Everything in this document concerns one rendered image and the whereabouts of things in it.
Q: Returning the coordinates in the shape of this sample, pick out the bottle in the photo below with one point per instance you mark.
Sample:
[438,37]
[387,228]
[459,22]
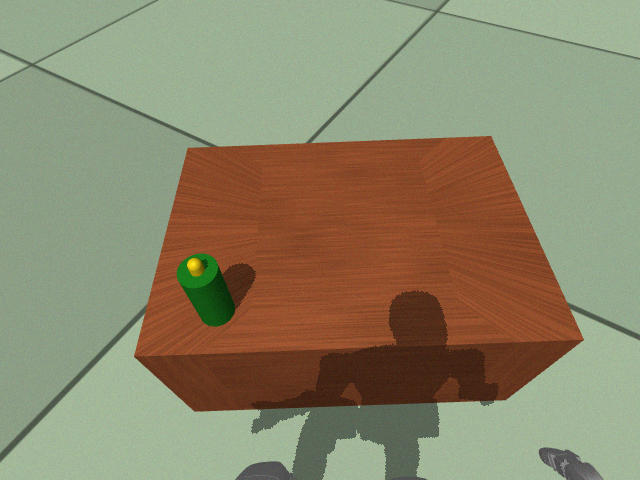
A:
[203,282]

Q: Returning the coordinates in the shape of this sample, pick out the right robot hand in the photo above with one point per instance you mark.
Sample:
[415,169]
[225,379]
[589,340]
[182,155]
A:
[568,464]

